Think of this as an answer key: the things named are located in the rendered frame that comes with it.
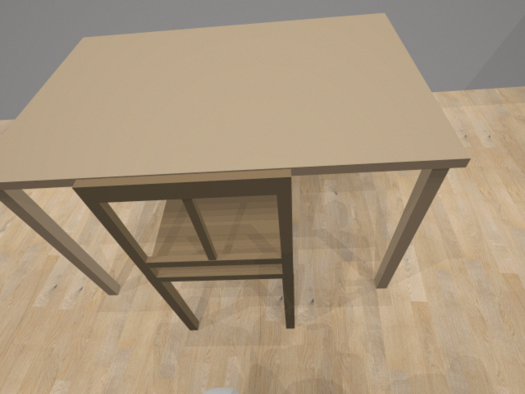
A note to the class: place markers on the chair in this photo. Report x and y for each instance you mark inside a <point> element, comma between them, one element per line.
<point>215,226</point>

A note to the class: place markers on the table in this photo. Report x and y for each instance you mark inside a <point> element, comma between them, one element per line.
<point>317,96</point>

